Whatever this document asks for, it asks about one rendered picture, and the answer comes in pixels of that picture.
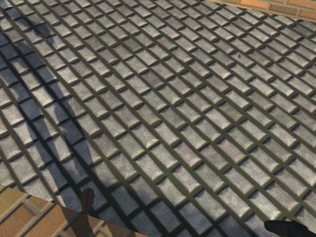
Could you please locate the robot right hand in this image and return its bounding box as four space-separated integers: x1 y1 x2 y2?
264 220 316 237

